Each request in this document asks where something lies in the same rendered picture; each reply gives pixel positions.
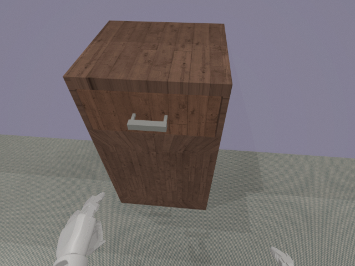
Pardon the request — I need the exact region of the robot left hand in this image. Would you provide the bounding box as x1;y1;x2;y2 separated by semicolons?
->
56;192;105;259

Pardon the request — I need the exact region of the cabinet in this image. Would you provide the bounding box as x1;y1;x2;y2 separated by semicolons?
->
63;21;232;210

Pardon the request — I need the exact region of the drawer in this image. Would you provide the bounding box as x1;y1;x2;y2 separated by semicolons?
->
77;89;221;137

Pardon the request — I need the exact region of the robot right hand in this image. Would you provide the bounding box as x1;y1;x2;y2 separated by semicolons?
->
270;247;294;266

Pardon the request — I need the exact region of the handle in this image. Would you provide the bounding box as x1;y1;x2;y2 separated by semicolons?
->
127;113;168;132

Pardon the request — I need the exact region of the left robot forearm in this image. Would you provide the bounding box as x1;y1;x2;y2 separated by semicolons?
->
53;254;88;266

